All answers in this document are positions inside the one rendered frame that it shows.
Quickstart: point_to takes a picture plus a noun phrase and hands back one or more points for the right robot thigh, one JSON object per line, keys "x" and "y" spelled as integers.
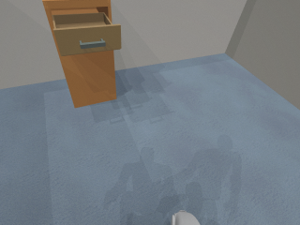
{"x": 184, "y": 218}

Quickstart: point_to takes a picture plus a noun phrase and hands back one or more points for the drawer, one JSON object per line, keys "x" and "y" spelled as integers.
{"x": 70, "y": 29}

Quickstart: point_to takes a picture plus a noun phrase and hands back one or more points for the cabinet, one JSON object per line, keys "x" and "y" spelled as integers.
{"x": 90, "y": 76}

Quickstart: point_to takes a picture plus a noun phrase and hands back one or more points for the handle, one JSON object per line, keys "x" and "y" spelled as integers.
{"x": 93, "y": 44}

